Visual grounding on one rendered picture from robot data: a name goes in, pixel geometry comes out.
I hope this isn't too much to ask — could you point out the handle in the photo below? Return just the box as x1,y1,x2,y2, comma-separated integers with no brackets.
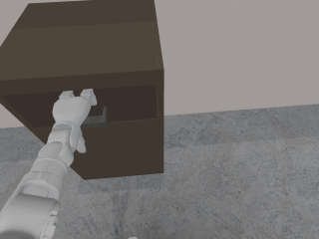
80,106,108,129

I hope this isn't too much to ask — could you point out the robot left forearm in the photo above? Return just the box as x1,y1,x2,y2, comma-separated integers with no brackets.
0,120,81,225

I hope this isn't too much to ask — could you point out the robot left hand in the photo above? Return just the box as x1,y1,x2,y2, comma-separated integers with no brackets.
52,89,97,153

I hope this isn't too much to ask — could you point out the drawer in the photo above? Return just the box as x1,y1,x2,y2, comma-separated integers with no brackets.
1,83,158,128

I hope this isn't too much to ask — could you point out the cabinet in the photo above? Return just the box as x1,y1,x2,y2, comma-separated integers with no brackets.
0,0,164,180

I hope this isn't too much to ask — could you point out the robot left upper arm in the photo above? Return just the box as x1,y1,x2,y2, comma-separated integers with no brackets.
0,193,61,239

